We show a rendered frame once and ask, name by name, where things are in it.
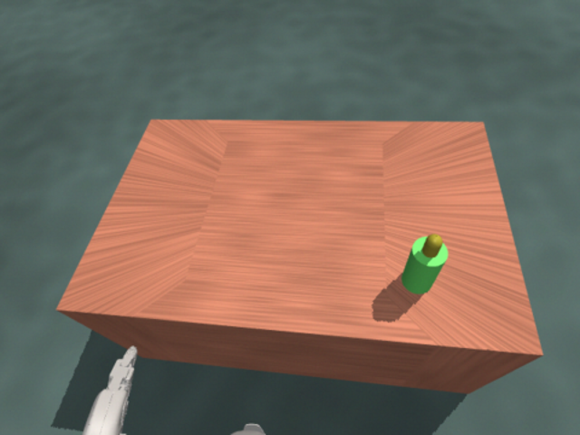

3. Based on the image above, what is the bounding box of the left robot hand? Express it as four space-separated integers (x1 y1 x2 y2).
82 346 137 435

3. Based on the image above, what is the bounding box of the bottle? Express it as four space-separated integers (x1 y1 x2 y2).
401 234 448 295

